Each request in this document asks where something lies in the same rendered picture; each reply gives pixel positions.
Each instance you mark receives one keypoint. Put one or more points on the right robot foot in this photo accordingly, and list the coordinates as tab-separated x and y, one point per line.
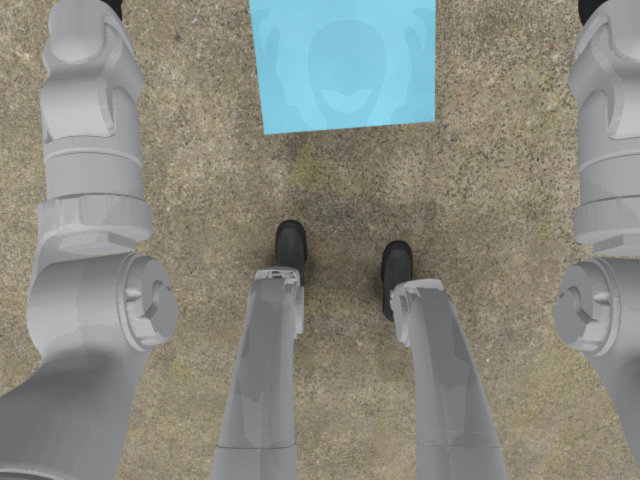
396	267

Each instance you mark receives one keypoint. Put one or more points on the robot right shin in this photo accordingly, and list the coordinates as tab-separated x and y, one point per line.
410	285

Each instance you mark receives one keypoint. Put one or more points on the robot right hand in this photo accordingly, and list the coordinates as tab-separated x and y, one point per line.
587	7

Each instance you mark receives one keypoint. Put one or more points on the robot left hand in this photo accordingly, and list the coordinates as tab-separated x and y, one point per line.
116	6

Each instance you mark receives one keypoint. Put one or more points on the robot left upper arm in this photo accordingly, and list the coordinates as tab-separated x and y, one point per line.
95	322

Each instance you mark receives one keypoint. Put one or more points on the carton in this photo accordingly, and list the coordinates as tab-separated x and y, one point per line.
334	64

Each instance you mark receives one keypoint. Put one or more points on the robot right upper arm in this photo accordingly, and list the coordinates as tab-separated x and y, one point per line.
598	313

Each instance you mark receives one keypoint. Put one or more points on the robot right forearm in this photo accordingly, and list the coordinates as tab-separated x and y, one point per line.
605	81

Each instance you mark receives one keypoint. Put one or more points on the robot left forearm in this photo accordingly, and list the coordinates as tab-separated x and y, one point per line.
91	139

